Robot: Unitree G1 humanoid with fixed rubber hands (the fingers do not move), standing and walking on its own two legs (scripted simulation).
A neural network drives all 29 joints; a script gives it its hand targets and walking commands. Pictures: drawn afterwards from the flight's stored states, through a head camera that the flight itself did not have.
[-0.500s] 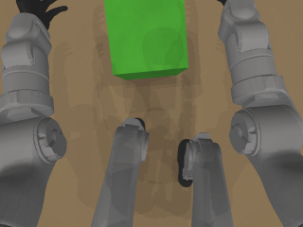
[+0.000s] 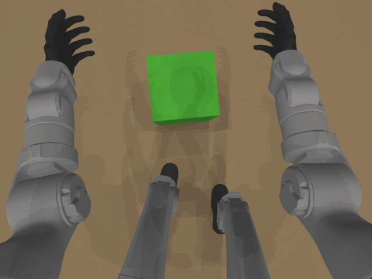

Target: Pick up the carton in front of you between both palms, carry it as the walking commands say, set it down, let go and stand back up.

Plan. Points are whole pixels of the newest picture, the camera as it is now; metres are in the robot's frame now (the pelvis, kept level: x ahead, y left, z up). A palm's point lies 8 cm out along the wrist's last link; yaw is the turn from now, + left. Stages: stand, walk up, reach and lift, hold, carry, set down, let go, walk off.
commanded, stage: let go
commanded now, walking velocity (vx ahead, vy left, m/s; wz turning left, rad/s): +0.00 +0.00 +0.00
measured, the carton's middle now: (182, 93) +0.51 +0.10 -0.51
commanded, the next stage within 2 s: stand in 1.30 s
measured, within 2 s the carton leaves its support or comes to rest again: neither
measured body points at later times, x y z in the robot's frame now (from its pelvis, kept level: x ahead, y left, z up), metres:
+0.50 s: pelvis +0.05 +0.00 +0.10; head +0.22 +0.04 +0.51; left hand +0.31 +0.28 +0.00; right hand +0.39 -0.15 +0.00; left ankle +0.10 +0.10 -0.60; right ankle +0.05 -0.15 -0.60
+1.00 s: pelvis +0.11 -0.06 +0.14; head +0.13 -0.05 +0.59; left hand +0.26 +0.19 +0.06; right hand +0.29 -0.28 +0.06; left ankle +0.10 +0.10 -0.60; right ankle +0.05 -0.15 -0.60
